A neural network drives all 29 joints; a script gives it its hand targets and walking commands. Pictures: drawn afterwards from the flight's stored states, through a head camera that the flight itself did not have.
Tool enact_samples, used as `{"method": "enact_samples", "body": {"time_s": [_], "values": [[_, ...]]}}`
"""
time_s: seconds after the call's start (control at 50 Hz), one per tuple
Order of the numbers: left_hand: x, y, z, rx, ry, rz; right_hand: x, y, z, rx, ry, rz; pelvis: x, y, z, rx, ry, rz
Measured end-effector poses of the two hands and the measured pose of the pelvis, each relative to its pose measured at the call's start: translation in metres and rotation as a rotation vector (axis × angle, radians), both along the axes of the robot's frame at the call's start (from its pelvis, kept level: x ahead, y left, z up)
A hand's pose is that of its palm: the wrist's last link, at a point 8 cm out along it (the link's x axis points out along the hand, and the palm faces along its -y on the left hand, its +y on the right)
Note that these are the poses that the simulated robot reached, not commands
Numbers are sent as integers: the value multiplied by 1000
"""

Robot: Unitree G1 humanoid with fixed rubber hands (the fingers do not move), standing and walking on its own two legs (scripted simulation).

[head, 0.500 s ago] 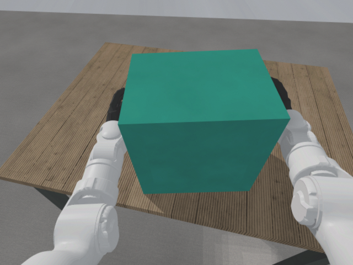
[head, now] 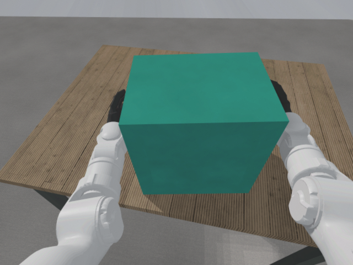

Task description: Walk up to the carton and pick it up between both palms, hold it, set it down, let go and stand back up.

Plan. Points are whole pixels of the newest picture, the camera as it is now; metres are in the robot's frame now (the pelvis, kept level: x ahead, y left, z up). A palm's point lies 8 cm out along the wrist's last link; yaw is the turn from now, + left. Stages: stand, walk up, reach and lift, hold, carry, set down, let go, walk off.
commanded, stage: set down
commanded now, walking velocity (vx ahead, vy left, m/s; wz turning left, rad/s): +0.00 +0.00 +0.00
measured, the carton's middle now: (195, 129) +0.43 +0.04 +0.06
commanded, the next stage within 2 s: none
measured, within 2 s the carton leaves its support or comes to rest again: neither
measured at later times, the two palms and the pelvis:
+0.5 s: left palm (116, 122) +0.41 +0.23 +0.08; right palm (288, 106) +0.49 -0.17 +0.12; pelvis -0.01 +0.00 -0.01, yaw -2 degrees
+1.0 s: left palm (105, 139) +0.37 +0.25 +0.06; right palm (301, 127) +0.45 -0.20 +0.09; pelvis -0.03 +0.00 -0.01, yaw -1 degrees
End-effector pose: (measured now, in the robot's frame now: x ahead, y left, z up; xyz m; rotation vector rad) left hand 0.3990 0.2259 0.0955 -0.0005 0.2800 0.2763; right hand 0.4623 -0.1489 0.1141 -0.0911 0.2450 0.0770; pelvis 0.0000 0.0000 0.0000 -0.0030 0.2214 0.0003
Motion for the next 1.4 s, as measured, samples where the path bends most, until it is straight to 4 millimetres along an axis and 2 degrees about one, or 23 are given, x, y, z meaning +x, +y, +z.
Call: {"method": "enact_samples", "body": {"time_s": [0.16,0.32,0.4,0.54,0.7,0.82,0.94,1.04,1.14,1.26,1.4], "values": [[6,2,0,12,-8,-3,1,1,-2,20,-2,-8,0,6,0,-6,-11,-12],[9,2,-4,17,17,28,8,-1,-7,54,29,-15,-6,4,-3,-18,29,-13],[11,4,-8,10,52,53,15,-9,-7,83,44,-42,-8,2,-6,-24,81,-16],[8,8,-12,-6,82,46,28,-29,6,87,18,-56,-8,1,-10,-22,98,-26],[11,16,-10,-24,47,39,27,-42,6,70,28,-55,-8,-4,-12,-15,115,-29],[1,22,-12,11,40,10,14,-45,-8,71,29,-46,-12,-1,-10,-22,96,-15],[-18,27,-28,-12,65,14,-5,-53,-23,49,55,-48,-22,1,-11,-21,83,-15],[-33,28,-38,-27,72,14,-18,-52,-24,42,42,-23,-28,2,-12,-19,77,-19],[-46,28,-40,-27,78,12,-29,-53,-21,56,48,-18,-33,3,-11,-18,53,-15],[-63,24,-32,-24,55,-15,-50,-63,-24,48,65,-24,-31,2,-8,-21,4,0],[-75,27,-39,-6,94,-14,-73,-75,-33,50,85,-27,-31,1,-7,-15,-42,-3]]}}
